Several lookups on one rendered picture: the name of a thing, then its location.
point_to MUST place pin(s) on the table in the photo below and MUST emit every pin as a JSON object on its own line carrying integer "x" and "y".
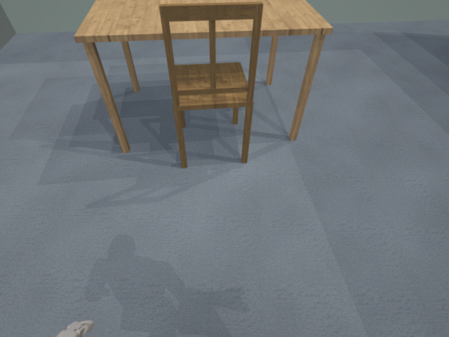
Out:
{"x": 140, "y": 20}

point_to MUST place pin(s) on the chair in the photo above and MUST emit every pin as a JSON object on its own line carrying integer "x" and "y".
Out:
{"x": 213, "y": 85}

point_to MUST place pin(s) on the robot left hand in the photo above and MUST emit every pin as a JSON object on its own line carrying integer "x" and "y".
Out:
{"x": 77, "y": 329}

